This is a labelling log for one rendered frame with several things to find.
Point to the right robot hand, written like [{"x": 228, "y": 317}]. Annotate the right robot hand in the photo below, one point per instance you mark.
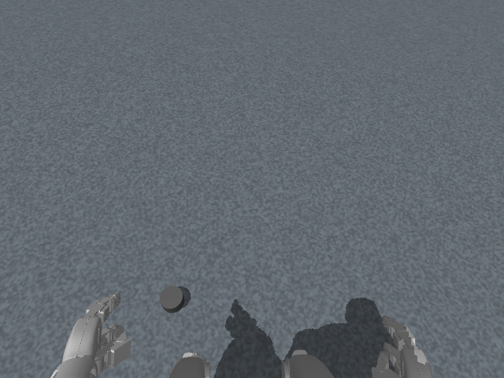
[{"x": 409, "y": 363}]

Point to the left robot hand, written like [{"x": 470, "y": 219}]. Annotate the left robot hand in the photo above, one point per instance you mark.
[{"x": 109, "y": 346}]

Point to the left robot arm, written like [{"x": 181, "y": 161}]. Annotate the left robot arm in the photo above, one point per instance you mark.
[{"x": 76, "y": 368}]

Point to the tin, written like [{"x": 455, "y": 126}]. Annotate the tin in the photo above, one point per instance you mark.
[{"x": 172, "y": 299}]

